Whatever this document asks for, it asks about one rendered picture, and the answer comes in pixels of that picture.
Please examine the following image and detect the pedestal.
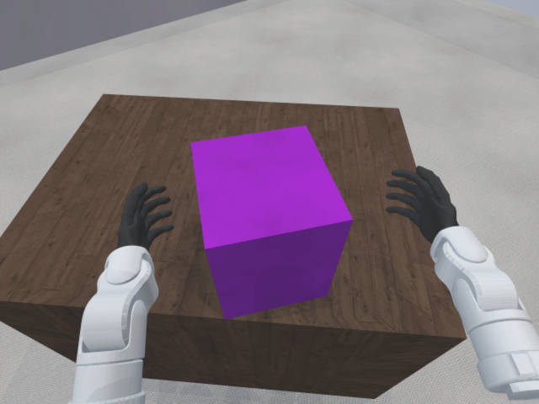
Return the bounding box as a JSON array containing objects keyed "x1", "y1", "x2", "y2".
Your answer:
[{"x1": 0, "y1": 94, "x2": 467, "y2": 399}]

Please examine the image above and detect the carton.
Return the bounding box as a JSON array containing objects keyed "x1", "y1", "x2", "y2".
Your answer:
[{"x1": 190, "y1": 125, "x2": 353, "y2": 320}]

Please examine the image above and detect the robot left forearm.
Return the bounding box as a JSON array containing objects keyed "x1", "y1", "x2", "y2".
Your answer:
[{"x1": 67, "y1": 246, "x2": 158, "y2": 404}]

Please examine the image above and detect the right robot hand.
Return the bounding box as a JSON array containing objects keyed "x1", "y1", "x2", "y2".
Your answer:
[{"x1": 386, "y1": 166, "x2": 459, "y2": 243}]

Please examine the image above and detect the robot right forearm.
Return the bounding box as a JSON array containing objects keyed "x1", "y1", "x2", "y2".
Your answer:
[{"x1": 430, "y1": 226, "x2": 539, "y2": 401}]

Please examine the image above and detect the left robot hand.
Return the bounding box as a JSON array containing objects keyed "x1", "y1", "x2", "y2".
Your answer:
[{"x1": 117, "y1": 182, "x2": 174, "y2": 252}]

